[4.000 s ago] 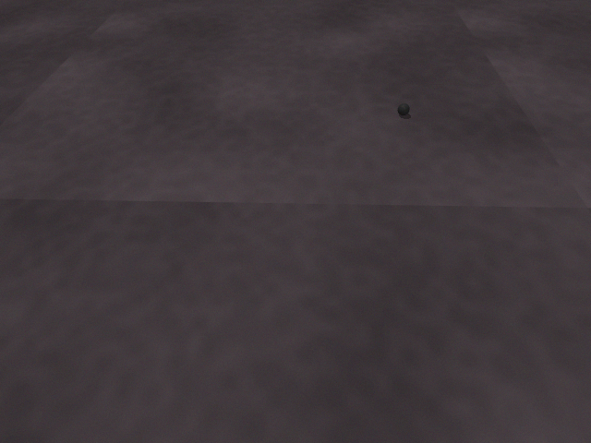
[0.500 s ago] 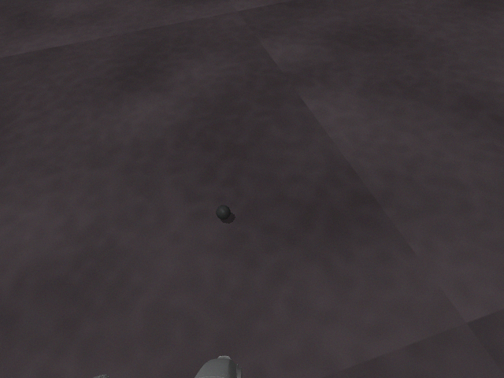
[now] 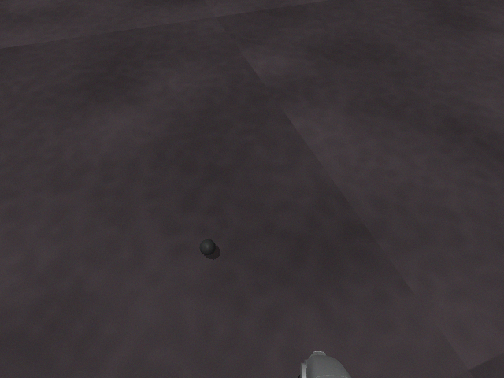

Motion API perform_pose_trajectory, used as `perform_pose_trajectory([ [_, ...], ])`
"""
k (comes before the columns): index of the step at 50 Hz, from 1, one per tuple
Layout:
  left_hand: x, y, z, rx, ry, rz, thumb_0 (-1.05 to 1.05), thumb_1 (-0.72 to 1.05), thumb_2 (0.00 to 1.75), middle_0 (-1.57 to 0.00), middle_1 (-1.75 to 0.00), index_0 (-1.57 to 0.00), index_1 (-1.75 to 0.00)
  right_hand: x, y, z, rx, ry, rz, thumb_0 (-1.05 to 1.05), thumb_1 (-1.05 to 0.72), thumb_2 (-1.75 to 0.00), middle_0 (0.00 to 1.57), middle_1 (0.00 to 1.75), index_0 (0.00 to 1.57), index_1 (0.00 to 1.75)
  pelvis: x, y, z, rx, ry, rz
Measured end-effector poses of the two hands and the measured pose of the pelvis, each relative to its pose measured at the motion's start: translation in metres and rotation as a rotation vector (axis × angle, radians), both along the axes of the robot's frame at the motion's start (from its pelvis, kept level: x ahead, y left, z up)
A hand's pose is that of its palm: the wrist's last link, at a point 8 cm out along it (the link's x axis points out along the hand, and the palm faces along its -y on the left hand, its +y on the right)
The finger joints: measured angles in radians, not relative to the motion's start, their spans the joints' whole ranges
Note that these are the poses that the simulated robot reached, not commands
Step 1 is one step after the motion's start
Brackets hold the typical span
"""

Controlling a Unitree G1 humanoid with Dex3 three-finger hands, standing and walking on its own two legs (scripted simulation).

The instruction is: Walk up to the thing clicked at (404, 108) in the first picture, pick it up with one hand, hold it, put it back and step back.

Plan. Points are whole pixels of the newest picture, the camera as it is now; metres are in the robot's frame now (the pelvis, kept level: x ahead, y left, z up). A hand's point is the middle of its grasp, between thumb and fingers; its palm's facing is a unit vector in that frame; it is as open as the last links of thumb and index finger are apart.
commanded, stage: walk up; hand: left
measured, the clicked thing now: (207, 247) +0.74 +0.22 -0.74
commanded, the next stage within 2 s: none
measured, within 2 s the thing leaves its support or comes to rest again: neither
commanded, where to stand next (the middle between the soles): +0.39 +0.00 m, yaw -1 degrees
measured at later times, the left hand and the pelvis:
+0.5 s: hand (111, 347) +0.20 +0.28 -0.14, palm faces +0.01 -0.93 -0.38, open 7.4 cm; pelvis +0.17 +0.00 -0.01, yaw +2 degrees
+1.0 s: hand (137, 256) +0.39 +0.28 -0.15, palm faces -0.04 -0.92 -0.40, open 7.4 cm; pelvis +0.30 +0.01 -0.02, yaw +0 degrees
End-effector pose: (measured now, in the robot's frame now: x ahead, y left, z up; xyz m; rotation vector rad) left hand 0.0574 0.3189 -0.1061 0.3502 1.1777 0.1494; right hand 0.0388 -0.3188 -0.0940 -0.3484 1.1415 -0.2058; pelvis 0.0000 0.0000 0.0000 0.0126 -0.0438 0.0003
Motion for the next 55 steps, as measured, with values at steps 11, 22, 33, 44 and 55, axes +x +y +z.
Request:
perform_pose_trajectory([
  [11, 0.110, -0.031, 0.015, 0.066, -0.145, -0.007, 0.00, 0.90, 0.89, -0.20, -0.30, -0.21, -0.30, 0.070, -0.026, -0.042, 0.052, 0.082, -0.010, 0.01, -0.90, -0.90, 0.20, 0.30, 0.20, 0.30, 0.081, -0.030, -0.015, -0.003, -0.012, 0.003],
  [22, 0.130, -0.014, 0.014, 0.047, -0.080, 0.042, 0.00, 0.90, 0.89, -0.20, -0.30, -0.21, -0.30, 0.175, -0.014, -0.018, 0.034, 0.026, 0.060, 0.01, -0.90, -0.90, 0.20, 0.30, 0.20, 0.30, 0.144, -0.015, -0.005, -0.032, 0.000, 0.020],
  [33, 0.191, 0.031, -0.023, 0.015, 0.033, 0.043, 0.01, 0.90, 0.89, -0.20, -0.30, -0.21, -0.30, 0.241, 0.020, 0.001, -0.046, -0.041, 0.024, 0.01, -0.90, -0.90, 0.20, 0.30, 0.20, 0.30, 0.218, 0.025, -0.013, -0.018, -0.004, 0.012],
  [44, 0.291, 0.020, -0.005, 0.032, -0.031, -0.008, 0.01, 0.90, 0.89, -0.20, -0.30, -0.21, -0.30, 0.262, 0.021, -0.015, -0.009, 0.060, -0.024, 0.01, -0.90, -0.90, 0.20, 0.30, 0.20, 0.30, 0.277, 0.021, -0.009, -0.009, -0.009, 0.000],
  [55, 0.334, 0.001, -0.001, 0.045, -0.111, 0.002, 0.00, 0.90, 0.89, -0.20, -0.30, -0.21, -0.30, 0.330, 0.025, -0.045, 0.039, 0.051, 0.024, 0.01, -0.90, -0.90, 0.20, 0.30, 0.20, 0.30, 0.307, 0.013, -0.019, -0.014, -0.013, 0.012],
])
